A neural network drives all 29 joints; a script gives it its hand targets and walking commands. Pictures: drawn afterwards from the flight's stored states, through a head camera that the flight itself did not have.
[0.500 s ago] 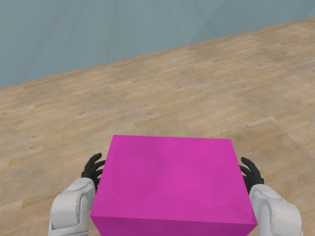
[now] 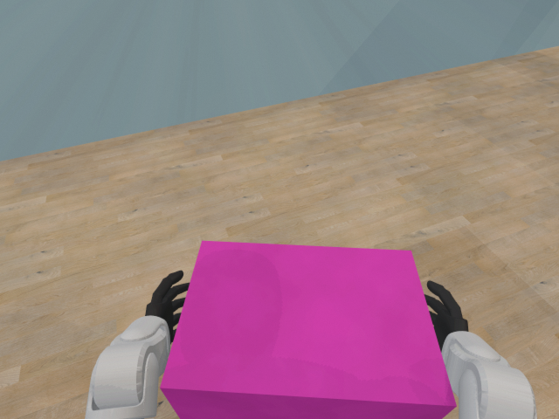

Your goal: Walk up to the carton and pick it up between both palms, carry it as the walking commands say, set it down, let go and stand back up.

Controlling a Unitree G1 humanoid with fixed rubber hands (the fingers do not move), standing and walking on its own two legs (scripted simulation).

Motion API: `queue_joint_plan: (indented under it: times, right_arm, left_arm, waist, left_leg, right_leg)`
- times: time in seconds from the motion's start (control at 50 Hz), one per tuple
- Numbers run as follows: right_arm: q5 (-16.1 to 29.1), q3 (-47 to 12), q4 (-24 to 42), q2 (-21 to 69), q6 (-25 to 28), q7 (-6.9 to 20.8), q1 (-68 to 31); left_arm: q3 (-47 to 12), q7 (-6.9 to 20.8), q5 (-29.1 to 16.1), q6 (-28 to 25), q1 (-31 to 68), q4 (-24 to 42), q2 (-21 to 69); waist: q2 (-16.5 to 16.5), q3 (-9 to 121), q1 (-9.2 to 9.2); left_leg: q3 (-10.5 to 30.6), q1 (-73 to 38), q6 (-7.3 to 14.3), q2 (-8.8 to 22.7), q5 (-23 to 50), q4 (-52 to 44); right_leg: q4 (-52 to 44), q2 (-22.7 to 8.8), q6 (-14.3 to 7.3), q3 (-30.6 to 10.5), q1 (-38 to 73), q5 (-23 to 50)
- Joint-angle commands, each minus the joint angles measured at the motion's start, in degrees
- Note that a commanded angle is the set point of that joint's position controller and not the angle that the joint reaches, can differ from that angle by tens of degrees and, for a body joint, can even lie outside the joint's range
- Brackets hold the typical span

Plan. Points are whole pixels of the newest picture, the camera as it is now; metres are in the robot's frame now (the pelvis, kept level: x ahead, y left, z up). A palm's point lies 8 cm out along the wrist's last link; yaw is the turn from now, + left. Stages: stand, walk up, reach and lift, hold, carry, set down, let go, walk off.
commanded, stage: carry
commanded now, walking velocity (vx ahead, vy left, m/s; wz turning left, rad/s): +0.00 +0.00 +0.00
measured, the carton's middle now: (299, 358) +0.25 -0.01 -0.02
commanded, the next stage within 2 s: hold in 0.20 s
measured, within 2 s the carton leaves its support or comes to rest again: neither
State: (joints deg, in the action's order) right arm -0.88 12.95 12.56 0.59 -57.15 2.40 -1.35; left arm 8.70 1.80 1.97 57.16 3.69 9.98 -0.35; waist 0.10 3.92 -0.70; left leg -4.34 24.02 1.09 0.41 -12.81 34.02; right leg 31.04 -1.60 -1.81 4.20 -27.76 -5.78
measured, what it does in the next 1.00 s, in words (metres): shifts its weight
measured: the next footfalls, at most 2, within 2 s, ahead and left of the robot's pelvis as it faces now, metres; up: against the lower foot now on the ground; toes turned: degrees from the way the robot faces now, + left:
none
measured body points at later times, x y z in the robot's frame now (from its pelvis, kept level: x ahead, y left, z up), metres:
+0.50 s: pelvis +0.04 +0.00 +0.01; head +0.02 -0.02 +0.45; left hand +0.34 +0.20 +0.05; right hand +0.35 -0.19 +0.03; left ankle +0.06 +0.11 -0.72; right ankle +0.11 -0.09 -0.72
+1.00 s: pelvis +0.14 +0.02 +0.03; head +0.14 +0.01 +0.47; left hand +0.37 +0.23 +0.03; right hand +0.39 -0.16 +0.02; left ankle +0.06 +0.11 -0.72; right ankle +0.11 -0.10 -0.72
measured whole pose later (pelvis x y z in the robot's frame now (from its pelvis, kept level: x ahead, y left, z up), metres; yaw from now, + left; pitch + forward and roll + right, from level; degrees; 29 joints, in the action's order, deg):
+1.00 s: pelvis +0.14 +0.02 +0.03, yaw +10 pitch +0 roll -1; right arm -3.7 10.7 6.5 1.5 -40.8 3.1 7.5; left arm 4.6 3.9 3.7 40.2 -2.8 0.9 -1.7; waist 3.3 0.7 -4.5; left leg 7.2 2.1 2.0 -2.7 -14.2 16.2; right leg 13.6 1.7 -0.5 -0.7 -2.5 -11.3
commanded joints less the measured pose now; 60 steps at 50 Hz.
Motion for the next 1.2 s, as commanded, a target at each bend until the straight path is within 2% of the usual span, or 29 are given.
queue_joint_plan:
  times: [0.0, 0.18, 0.2, 0.22, 0.24, 0.26, 0.28, 0.3, 0.32, 0.34, 0.36, 0.4, 0.42, 0.44, 0.48, 0.52, 0.58, 0.62, 0.66, 0.7, 0.74, 0.82, 0.86, 0.9, 0.92, 0.96, 1.0, 1.1, 1.18]
  right_arm:
    - [11.79, -38.81, 12.17, 38.17, 1.94, 7.9, -31.04]
    - [10.12, -37.15, 11.31, 36.61, 4.89, 7.19, -29.98]
    - [6.87, -25.71, -8.74, 26.46, 7.99, 6.43, -42.44]
    - [6.52, -25.3, -9.76, 25.88, 9.22, 6.0, -44.47]
    - [6.59, -26.19, -10.18, 26.66, 10.69, 5.72, -45.31]
    - [6.19, -29.59, -6.3, 29.64, 13.6, 6.4, -44.49]
    - [6.83, -32.48, -2.13, 33.75, 16.46, 7.23, -46.12]
    - [6.07, -33.26, -1.72, 36.68, 18.06, 8.12, -44.73]
    - [5.82, -34.69, -2.92, 41.21, 18.58, 9.09, -45.02]
    - [6.14, -34.65, -4.32, 42.98, 18.75, 9.79, -47.91]
    - [5.94, -32.91, -6.69, 43.43, 18.2, 10.04, -52.43]
    - [4.22, -26.11, -14.31, 40.84, 17.39, 9.67, -60.42]
    - [2.63, -23.38, -17.56, 40.74, 17.11, 9.46, -59.59]
    - [1.97, -24.14, -19.11, 42.2, 17.21, 9.72, -57.82]
    - [3.08, -29.41, -19.34, 47.43, 17.34, 10.98, -54.31]
    - [3.9, -32.36, -19.0, 51.25, 16.08, 12.3, -50.29]
    - [3.18, -30.36, -21.07, 50.47, 13.95, 12.77, -46.93]
    - [5.29, -35.22, -15.44, 51.21, 13.66, 12.44, -38.84]
    - [8.13, -39.69, -9.68, 51.69, 13.89, 11.97, -33.78]
    - [9.29, -41.72, -6.27, 51.2, 13.87, 11.05, -29.73]
    - [9.57, -42.98, -3.15, 49.47, 14.4, 9.92, -25.73]
    - [9.28, -42.3, 3.55, 44.89, 16.75, 8.4, -20.64]
    - [9.56, -42.11, 7.98, 41.67, 18.12, 8.1, -21.11]
    - [8.58, -41.03, 9.05, 37.09, 18.44, 7.78, -18.92]
    - [4.08, -37.75, 4.4, 39.98, 17.86, 6.18, -7.16]
    - [2.74, -35.18, 0.68, 35.68, 18.69, 5.87, -5.06]
    - [2.98, -34.88, -2.33, 33.97, 20.86, 5.9, -1.16]
    - [4.19, -32.9, -4.12, 30.84, 29.07, 8.97, -7.77]
    - [2.37, -28.54, -10.64, 26.58, 32.74, 11.16, -12.77]
  left_arm:
    - [-33.51, 8.32, -11.95, -3.0, 26.83, 13.21, 38.35]
    - [-32.43, 8.03, -11.21, -5.82, 26.62, 12.75, 36.89]
    - [-25.77, 9.15, -7.32, -11.51, 32.95, -3.88, 32.37]
    - [-25.27, 9.3, -6.51, -14.0, 35.03, -5.6, 31.45]
    - [-25.24, 9.32, -5.97, -15.8, 35.63, -6.81, 32.02]
    - [-26.44, 8.96, -7.11, -18.24, 36.63, -2.87, 32.04]
    - [-30.05, 9.2, -9.33, -20.56, 38.82, 3.58, 35.16]
    - [-32.92, 9.8, -11.2, -22.12, 41.34, 5.61, 39.32]
    - [-33.95, 10.46, -11.65, -22.78, 44.14, 5.41, 43.82]
    - [-32.93, 10.75, -11.18, -22.75, 47.93, 3.08, 45.84]
    - [-30.89, 11.12, -9.96, -22.25, 51.84, -1.96, 46.7]
    - [-25.44, 12.47, -6.73, -21.58, 57.92, -13.82, 45.01]
    - [-24.85, 13.61, -6.21, -22.0, 58.3, -19.87, 45.23]
    - [-24.85, 14.26, -6.31, -22.54, 57.6, -22.78, 46.76]
    - [-25.16, 15.07, -6.59, -22.85, 55.45, -21.73, 51.0]
    - [-25.54, 15.65, -6.64, -21.63, 50.22, -21.12, 53.88]
    - [-21.95, 15.64, -2.57, -18.62, 44.7, -27.71, 52.32]
    - [-24.43, 15.29, -3.14, -17.45, 33.34, -21.98, 52.36]
    - [-27.91, 14.47, -4.43, -17.22, 27.35, -14.63, 51.75]
    - [-29.71, 13.37, -4.61, -16.83, 22.77, -9.6, 49.55]
    - [-32.49, 12.33, -5.65, -16.97, 20.42, -4.13, 46.64]
    - [-41.18, 11.34, -10.78, -18.53, 25.64, 9.18, 44.61]
    - [-43.52, 10.92, -12.35, -19.37, 25.7, 12.52, 44.3]
    - [-42.46, 10.39, -11.76, -19.71, 20.7, 10.79, 42.22]
    - [-40.51, 11.83, -11.61, -20.39, 11.4, 0.42, 43.5]
    - [-35.7, 12.18, -8.85, -21.26, 7.22, -6.88, 42.15]
    - [-34.45, 11.46, -7.48, -23.25, 3.4, -9.82, 41.72]
    - [-36.84, 7.18, -6.44, -31.11, 8.79, -6.17, 41.84]
    - [-35.09, 4.73, -4.56, -33.87, 12.47, -9.48, 41.56]
  waist:
    - [-1.75, 15.75, 0.64]
    - [-1.72, 17.31, 0.71]
    - [5.45, 12.14, -3.47]
    - [5.54, 11.01, -3.08]
    - [5.38, 12.13, -1.99]
    - [3.22, 14.76, -0.43]
    - [1.19, 21.53, -0.57]
    - [-1.3, 24.6, -2.13]
    - [-3.15, 26.77, -2.25]
    - [-2.98, 27.29, -1.79]
    - [-2.27, 24.35, -1.74]
    - [0.51, 16.46, -4.49]
    - [0.21, 12.45, -6.57]
    - [-0.8, 10.16, -6.67]
    - [-2.56, 11.15, -4.42]
    - [-4.43, 13.75, -2.28]
    - [-1.8, 8.65, -1.63]
    - [-2.82, 11.14, -0.63]
    - [-1.32, 14.84, 1.05]
    - [-0.52, 14.81, 1.64]
    - [-0.14, 15.3, 0.48]
    - [3.3, 16.63, -5.04]
    - [4.06, 18.51, -6.41]
    - [3.34, 19.2, -7.1]
    - [-7.23, 16.68, -8.51]
    - [-9.3, 13.85, -8.16]
    - [-7.49, 13.37, -7.2]
    - [-0.12, 15.6, -4.18]
    - [4.48, 14.02, -3.31]
  left_leg:
    - [6.64, -3.09, 1.28, 4.08, -16.27, -9.1]
    - [6.76, -4.19, 1.09, 4.89, -12.77, -8.82]
    - [7.69, 2.16, 2.59, -1.98, -23.62, -13.7]
    - [8.73, 7.0, 3.36, -0.94, -26.46, -15.21]
    - [9.13, 9.88, 3.94, -0.48, -26.76, -15.38]
    - [9.84, 5.82, 3.88, -0.76, -25.31, -14.41]
    - [10.47, -2.45, 2.85, -1.42, -20.46, -12.25]
    - [10.5, -7.27, 1.77, -1.82, -14.59, -10.11]
    - [10.66, -10.13, 1.39, -2.01, -8.04, -8.31]
    - [10.65, -10.23, 1.13, -2.39, -6.08, -7.84]
    - [10.19, -7.92, 1.22, -2.91, -9.02, -8.76]
    - [11.55, -0.54, 2.69, -1.16, -25.7, -13.82]
    - [12.66, 4.03, 3.56, -0.14, -30.19, -15.11]
    - [12.59, 3.33, 3.65, 0.17, -28.96, -14.69]
    - [11.33, -5.35, 2.68, -1.21, -17.63, -12.54]
    - [9.95, -11.41, 1.7, -2.83, -0.85, -10.92]
    - [10.05, -7.2, 1.9, -3.07, 0.4, -15.6]
    - [9.56, -15.62, 0.79, -4.15, 18.51, -14.44]
    - [10.12, -17.78, -0.52, -4.26, 30.68, -14.55]
    - [10.69, -16.99, -0.96, -4.13, 37.25, -15.17]
    - [11.49, -17.71, -1.12, -4.09, 40.64, -15.74]
    - [12.91, -21.18, -1.54, -3.66, 44.36, -16.14]
    - [13.2, -23.19, -1.73, -3.56, 44.67, -15.99]
    - [13.3, -24.03, -1.86, -3.54, 42.91, -16.05]
    - [13.37, -19.85, 0.26, -4.65, 30.23, -15.42]
    - [12.96, -17.15, 0.25, -5.59, 24.94, -16.4]
    - [13.32, -16.15, -0.39, -5.61, 29.25, -16.63]
    - [13.35, -20.38, -1.82, -2.71, 41.9, -13.94]
    - [12.95, -23.63, -2.46, -1.37, 40.9, -11.91]
  right_leg:
    - [-9.81, -5.37, 0.56, -7.13, 6.05, -20.7]
    - [-8.36, -5.49, 0.18, -6.92, 7.54, -15.78]
    - [-7.51, 3.98, 1.48, -6.54, 23.23, -25.17]
    - [-7.43, 3.65, 1.45, -6.58, 27.25, -27.04]
    - [-6.83, 3.32, 1.52, -7.01, 30.15, -27.35]
    - [-5.71, 3.51, 1.58, -7.78, 28.64, -26.86]
    - [-4.94, 3.79, 1.16, -9.41, 28.72, -21.66]
    - [-4.96, 3.69, 1.16, -9.89, 26.45, -15.97]
    - [-4.55, 3.3, 1.68, -9.97, 25.62, -10.41]
    - [-4.49, 3.31, 2.07, -9.56, 26.95, -8.87]
    - [-5.75, 3.66, 2.13, -9.15, 27.92, -13.27]
    - [-8.08, 4.6, 2.14, -8.86, 32.19, -26.98]
    - [-8.5, 4.53, 2.11, -9.73, 34.59, -29.62]
    - [-8.79, 4.01, 2.19, -10.19, 33.74, -28.57]
    - [-9.42, 2.93, 2.59, -10.52, 30.02, -19.7]
    - [-9.74, 3.23, 2.65, -9.08, 29.11, -4.63]
    - [-11.03, 4.51, 2.13, -8.78, 36.41, 1.97]
    - [-11.12, 4.15, 2.37, -9.2, 37.17, 20.77]
    - [-9.62, 3.9, 3.55, -10.28, 42.05, 38.49]
    - [-9.24, 3.74, 4.35, -11.65, 45.49, 47.12]
    - [-9.15, 3.71, 4.73, -12.1, 46.04, 50.4]
    - [-10.25, 5.2, 3.47, -10.83, 42.77, 42.98]
    - [-10.29, 6.0, 2.85, -9.94, 40.72, 39.43]
    - [-10.53, 5.88, 2.86, -9.5, 39.95, 38.63]
    - [-12.04, 4.84, 2.58, -11.33, 37.59, 46.06]
    - [-11.55, 4.05, 2.86, -10.89, 38.22, 46.88]
    - [-11.09, 3.89, 2.95, -10.37, 39.64, 51.15]
    - [-9.74, 6.42, 2.19, -8.93, 31.06, 34.96]
    - [-9.78, 7.15, 1.13, -8.46, 22.58, 20.45]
